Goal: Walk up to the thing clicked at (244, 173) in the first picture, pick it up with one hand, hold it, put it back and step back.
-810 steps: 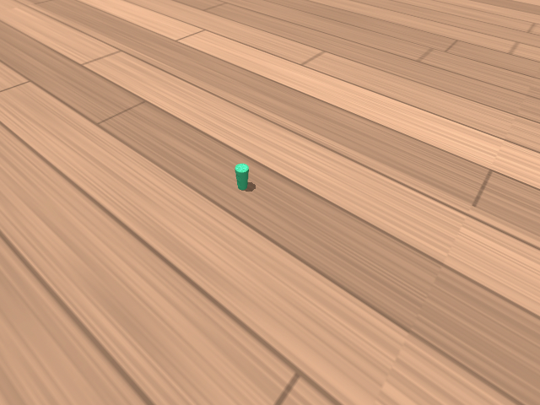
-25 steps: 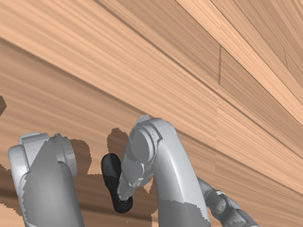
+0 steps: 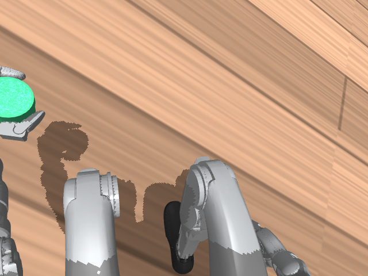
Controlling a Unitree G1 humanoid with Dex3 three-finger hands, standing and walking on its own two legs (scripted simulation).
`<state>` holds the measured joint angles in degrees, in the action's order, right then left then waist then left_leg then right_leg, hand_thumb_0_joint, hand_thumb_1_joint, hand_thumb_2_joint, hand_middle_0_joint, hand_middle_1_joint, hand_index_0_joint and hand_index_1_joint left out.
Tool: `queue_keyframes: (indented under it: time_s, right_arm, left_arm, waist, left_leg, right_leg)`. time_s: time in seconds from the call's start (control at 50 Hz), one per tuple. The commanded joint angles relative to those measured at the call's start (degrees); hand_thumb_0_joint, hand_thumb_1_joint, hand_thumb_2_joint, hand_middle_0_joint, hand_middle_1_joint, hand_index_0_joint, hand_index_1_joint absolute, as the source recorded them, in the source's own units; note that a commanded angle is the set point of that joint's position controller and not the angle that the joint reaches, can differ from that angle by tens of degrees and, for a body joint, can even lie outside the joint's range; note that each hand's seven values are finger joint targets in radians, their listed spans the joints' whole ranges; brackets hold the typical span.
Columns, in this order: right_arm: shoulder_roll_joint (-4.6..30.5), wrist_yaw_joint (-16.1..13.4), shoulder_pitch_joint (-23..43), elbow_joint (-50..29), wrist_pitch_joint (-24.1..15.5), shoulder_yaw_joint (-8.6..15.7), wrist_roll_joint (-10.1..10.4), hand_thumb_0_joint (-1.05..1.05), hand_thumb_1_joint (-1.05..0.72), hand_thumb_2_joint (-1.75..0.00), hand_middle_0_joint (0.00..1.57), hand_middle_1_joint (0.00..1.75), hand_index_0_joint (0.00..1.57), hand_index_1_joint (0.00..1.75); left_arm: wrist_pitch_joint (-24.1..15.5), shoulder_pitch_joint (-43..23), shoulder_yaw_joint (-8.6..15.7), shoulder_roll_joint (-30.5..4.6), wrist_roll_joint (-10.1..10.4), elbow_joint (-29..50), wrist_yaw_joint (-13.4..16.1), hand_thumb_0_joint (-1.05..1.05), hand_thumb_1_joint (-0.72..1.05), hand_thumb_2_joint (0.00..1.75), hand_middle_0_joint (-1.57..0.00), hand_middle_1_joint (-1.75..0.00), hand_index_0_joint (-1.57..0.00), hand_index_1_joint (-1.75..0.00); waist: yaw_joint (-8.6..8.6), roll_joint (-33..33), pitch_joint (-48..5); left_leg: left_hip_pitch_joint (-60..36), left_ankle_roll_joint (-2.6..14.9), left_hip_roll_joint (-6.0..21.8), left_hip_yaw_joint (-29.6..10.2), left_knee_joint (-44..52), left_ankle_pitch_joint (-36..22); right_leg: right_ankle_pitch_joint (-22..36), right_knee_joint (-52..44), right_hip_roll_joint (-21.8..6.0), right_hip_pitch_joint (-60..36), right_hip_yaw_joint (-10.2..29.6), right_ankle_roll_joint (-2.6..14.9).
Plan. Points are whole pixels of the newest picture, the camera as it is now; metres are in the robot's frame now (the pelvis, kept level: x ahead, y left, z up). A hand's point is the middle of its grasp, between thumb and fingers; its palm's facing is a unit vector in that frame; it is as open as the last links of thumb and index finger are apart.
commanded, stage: settle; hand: left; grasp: from the side
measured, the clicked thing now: (15, 110) +0.44 +0.29 -0.09
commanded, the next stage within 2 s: lift in 0.78 s
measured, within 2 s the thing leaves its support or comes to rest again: neither
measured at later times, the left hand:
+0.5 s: hand (10, 85) +0.45 +0.27 -0.01, palm faces +0.23 -0.97 -0.04, open 9.3 cm
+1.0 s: hand (9, 76) +0.45 +0.27 +0.02, palm faces +0.25 -0.97 -0.04, open 9.4 cm
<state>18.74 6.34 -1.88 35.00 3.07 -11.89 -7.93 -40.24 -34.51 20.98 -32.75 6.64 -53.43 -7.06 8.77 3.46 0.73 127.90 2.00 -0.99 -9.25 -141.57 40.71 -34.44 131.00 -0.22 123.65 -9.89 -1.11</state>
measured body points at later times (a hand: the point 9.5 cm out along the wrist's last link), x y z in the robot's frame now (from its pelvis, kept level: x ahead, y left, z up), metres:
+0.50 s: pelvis +0.01 -0.01 +0.03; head +0.21 +0.07 +0.42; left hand +0.43 +0.33 +0.00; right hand +0.17 -0.26 -0.08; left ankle +0.08 +0.11 -0.29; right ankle +0.13 -0.12 -0.29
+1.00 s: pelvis +0.01 -0.01 +0.04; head +0.21 +0.06 +0.44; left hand +0.43 +0.32 +0.02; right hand +0.15 -0.27 -0.07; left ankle +0.08 +0.11 -0.29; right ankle +0.13 -0.12 -0.29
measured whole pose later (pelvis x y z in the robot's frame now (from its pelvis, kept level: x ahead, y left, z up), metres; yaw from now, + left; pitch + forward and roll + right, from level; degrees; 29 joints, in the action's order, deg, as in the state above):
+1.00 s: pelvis +0.01 -0.01 +0.04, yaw +5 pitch +32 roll -6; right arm 17.0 3.7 -7.0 37.6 1.4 -4.2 -3.9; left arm -35.4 -38.8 23.6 -25.2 6.3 -55.1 -9.7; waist 7.9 -0.2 -6.7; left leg 123.1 1.2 -1.5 -3.9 -131.2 40.5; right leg -36.3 125.7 -1.2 121.8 -4.8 0.0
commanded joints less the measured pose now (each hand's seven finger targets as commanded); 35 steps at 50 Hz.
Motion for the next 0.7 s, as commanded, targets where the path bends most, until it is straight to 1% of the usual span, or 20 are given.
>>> queue_keyframes:
  time_s: [0.0,0.04,0.06,0.1,0.12,0.14,0.16,0.2,0.26,0.32,0.34,0.4,0.42,0.44,0.46,0.52,0.58,0.64,0.66,0.68]
  right_arm:
    - [15.52,-1.47,-6.91,-2.07,-0.14,7.23,1.10,0.00,-0.89,-0.90,0.20,0.30,0.20,0.30]
    - [14.44,-1.70,-6.95,-1.94,-0.07,7.31,1.70,0.00,-0.89,-0.90,0.20,0.30,0.20,0.30]
    - [13.93,-1.82,-7.09,-1.81,-0.11,7.40,1.79,0.00,-0.90,-0.90,0.20,0.30,0.20,0.30]
    - [13.40,-2.02,-7.14,-1.89,-0.35,7.57,2.25,0.00,-0.89,-0.90,0.20,0.30,0.20,0.30]
    - [13.65,-2.26,-7.43,-2.14,-0.43,8.31,2.51,0.00,-0.90,-0.90,0.20,0.30,0.20,0.30]
    - [13.43,-2.34,-7.68,-1.80,-0.53,8.48,2.67,0.00,-0.90,-0.90,0.20,0.30,0.20,0.30]
    - [13.33,-2.36,-7.89,-2.14,-0.72,8.70,2.79,0.00,-0.89,-0.90,0.20,0.30,0.20,0.30]
    - [13.22,-2.60,-8.45,-2.30,-0.83,9.18,3.11,0.00,-0.90,-0.90,0.20,0.30,0.20,0.30]
    - [12.51,-2.88,-8.77,-1.96,-1.05,9.48,3.29,0.00,-0.90,-0.90,0.20,0.30,0.20,0.30]
    - [12.02,-3.02,-9.38,-1.76,-1.34,10.15,3.35,0.00,-0.90,-0.90,0.20,0.30,0.20,0.30]
    - [11.82,-3.07,-9.11,-1.99,-1.36,10.00,3.51,0.00,-0.90,-0.90,0.20,0.30,0.20,0.30]
    - [11.92,-3.11,-9.06,-1.65,-1.50,10.42,3.52,0.00,-0.90,-0.90,0.20,0.30,0.20,0.30]
    - [12.01,-3.16,-9.47,-1.41,-1.50,10.83,3.41,0.00,-0.90,-0.90,0.20,0.30,0.20,0.30]
    - [11.66,-3.18,-8.97,-2.20,-1.49,10.81,3.51,0.00,-0.90,-0.90,0.20,0.30,0.20,0.30]
    - [11.98,-3.14,-9.27,-1.92,-1.63,11.23,3.53,0.00,-0.90,-0.90,0.20,0.30,0.20,0.30]
    - [11.43,-3.12,-9.57,-1.98,-1.86,11.08,3.47,0.00,-0.90,-0.90,0.20,0.30,0.20,0.30]
    - [11.08,-3.19,-9.75,-1.63,-2.08,11.30,3.72,0.00,-0.90,-0.90,0.20,0.30,0.20,0.30]
    - [11.49,-3.28,-11.31,-0.44,-2.16,11.76,3.59,0.00,-0.90,-0.90,0.20,0.30,0.20,0.30]
    - [11.30,-3.36,-11.09,-0.57,-2.19,11.88,3.72,0.00,-0.89,-0.90,0.20,0.30,0.20,0.30]
    - [11.59,-3.36,-10.40,-1.39,-2.19,11.92,3.84,0.00,-0.90,-0.90,0.20,0.30,0.20,0.30]
  left_arm:
    - [-3.59,-17.06,4.20,-11.46,2.31,14.32,-0.49,0.00,0.28,1.24,-1.31,-1.38,-1.30,-1.40]
    - [-2.70,-13.29,3.45,-9.71,1.98,10.40,-1.52,0.00,0.30,1.25,-1.30,-1.38,-1.29,-1.40]
    - [-2.76,-15.80,2.24,-9.06,2.09,12.44,-2.19,0.00,0.31,1.25,-1.32,-1.39,-1.31,-1.41]
    - [-2.09,-15.12,2.23,-8.24,2.23,10.48,-2.95,0.00,0.29,1.26,-1.31,-1.39,-1.30,-1.41]
    - [-2.03,-16.79,4.09,-10.21,2.52,12.52,-3.12,0.00,0.27,1.25,-1.32,-1.39,-1.31,-1.41]
    - [-1.62,-16.73,2.97,-8.77,2.69,11.72,-3.64,0.00,0.26,1.25,-1.31,-1.38,-1.30,-1.40]
    - [-1.40,-17.20,3.41,-8.36,3.11,11.93,-3.92,0.00,0.27,1.25,-1.31,-1.39,-1.30,-1.41]
    - [-1.17,-18.51,4.99,-10.01,3.58,14.63,-4.31,0.00,0.26,1.24,-1.31,-1.39,-1.30,-1.41]
    - [-0.48,-17.64,3.91,-7.67,3.17,13.10,-4.79,0.00,0.27,1.25,-1.31,-1.38,-1.30,-1.40]
    - [-0.35,-18.32,5.56,-8.72,2.78,12.85,-4.08,0.00,0.26,1.26,-1.31,-1.38,-1.30,-1.41]
    - [-0.23,-18.06,4.72,-7.11,2.87,12.11,-4.09,0.00,0.26,1.25,-1.32,-1.38,-1.30,-1.40]
    - [-0.14,-18.24,4.46,-6.52,1.97,12.08,-3.94,0.00,0.26,1.26,-1.31,-1.37,-1.29,-1.40]
    - [-0.37,-20.20,5.07,-8.15,1.69,14.37,-3.81,0.00,0.26,1.26,-1.31,-1.38,-1.30,-1.40]
    - [-0.05,-18.52,4.40,-6.83,1.58,12.24,-3.93,0.00,0.24,1.26,-1.32,-1.38,-1.31,-1.41]
    - [-0.21,-20.65,4.10,-6.73,1.62,14.07,-3.93,0.00,0.23,1.26,-1.31,-1.38,-1.30,-1.40]
    - [0.13,-19.43,4.83,-6.36,1.67,12.01,-3.53,0.00,0.22,1.29,-1.32,-1.40,-1.31,-1.43]
    - [0.36,-20.52,4.15,-5.51,1.62,12.46,-3.30,0.00,0.22,1.30,-1.34,-1.41,-1.32,-1.44]
    - [0.60,-21.42,2.84,-4.47,0.85,12.42,-3.05,0.00,0.26,1.31,-1.33,-1.41,-1.32,-1.44]
    - [0.59,-21.93,2.86,-4.81,0.59,13.06,-2.95,0.00,0.27,1.30,-1.33,-1.40,-1.32,-1.43]
    - [0.67,-20.84,3.23,-5.04,0.22,11.07,-2.76,0.00,0.27,1.30,-1.32,-1.40,-1.31,-1.42]
  waist:
    - [0.60,-19.93,-39.58]
    - [0.61,-17.19,-39.47]
    - [1.31,-16.99,-39.44]
    - [1.29,-15.94,-39.39]
    - [0.35,-14.51,-41.39]
    - [0.72,-15.20,-41.10]
    - [0.76,-14.40,-41.56]
    - [-0.33,-15.01,-44.95]
    - [-0.11,-15.22,-44.50]
    - [-0.67,-13.53,-44.99]
    - [-0.65,-13.68,-43.82]
    - [-0.43,-15.40,-41.81]
    - [-0.88,-15.63,-43.82]
    - [-0.77,-15.44,-44.25]
    - [-0.40,-15.23,-43.62]
    - [-0.64,-13.79,-44.34]
    - [-0.73,-14.34,-44.03]
    - [-0.23,-16.35,-44.15]
    - [-0.74,-16.37,-44.68]
    - [-0.26,-16.52,-43.17]
  left_leg:
    - [-24.39,-1.42,0.89,1.30,21.48,-5.55]
    - [-23.63,-1.11,0.77,2.01,21.46,-6.59]
    - [-22.26,-0.85,0.60,2.75,20.90,-6.51]
    - [-21.49,-0.63,0.49,3.18,21.43,-6.45]
    - [-21.72,-0.34,0.43,3.66,20.95,-6.40]
    - [-22.15,-0.44,0.45,3.99,21.01,-7.18]
    - [-22.12,-0.38,0.37,4.10,21.14,-7.24]
    - [-23.26,-0.37,0.30,4.55,21.24,-8.81]
    - [-24.34,-0.53,0.31,4.75,21.97,-10.09]
    - [-23.24,-0.28,0.18,5.23,22.04,-9.47]
    - [-23.27,-0.39,0.17,5.21,22.72,-9.31]
    - [-25.36,-0.76,0.31,4.78,24.58,-8.58]
    - [-26.37,-0.76,0.38,4.91,24.40,-9.09]
    - [-26.41,-0.63,0.20,5.07,24.71,-8.44]
    - [-26.06,-0.59,0.17,4.98,25.17,-7.54]
    - [-25.63,-0.37,0.02,5.33,25.11,-7.24]
    - [-27.17,-0.56,0.06,5.29,26.10,-7.70]
    - [-29.55,-1.01,0.08,4.77,26.69,-9.85]
    - [-30.59,-1.09,0.14,4.50,27.24,-10.04]
    - [-30.29,-1.14,0.13,4.08,28.03,-8.96]
  right_leg:
    - [5.77,-9.27,2.14,-18.45,-0.56,3.57]
    - [6.32,-9.95,2.04,-18.90,-0.03,3.47]
    - [6.46,-10.60,2.01,-19.95,0.43,3.38]
    - [6.30,-11.18,1.85,-20.87,0.91,3.29]
    - [6.20,-11.95,1.86,-21.48,1.40,3.17]
    - [6.77,-11.85,1.71,-21.33,1.76,3.23]
    - [6.70,-12.23,1.69,-21.93,1.85,3.16]
    - [7.96,-12.48,1.48,-23.95,2.46,3.13]
    - [8.66,-12.69,1.26,-23.53,2.77,3.24]
    - [8.08,-13.63,1.32,-24.61,3.38,3.10]
    - [7.72,-13.72,1.18,-23.82,3.32,3.24]
    - [6.50,-13.98,1.01,-21.20,2.90,3.61]
    - [6.80,-13.92,1.09,-21.72,3.18,3.61]
    - [6.21,-14.35,1.05,-21.97,3.24,3.55]
    - [5.52,-14.44,0.95,-21.57,3.18,3.60]
    - [5.31,-15.38,1.05,-22.98,3.49,3.41]
    - [5.30,-15.48,0.93,-21.85,3.66,3.63]
    - [7.13,-14.90,0.67,-20.56,3.36,3.92]
    - [7.09,-14.91,0.67,-19.85,3.36,4.03]
    - [6.17,-14.97,0.51,-19.21,3.25,3.98]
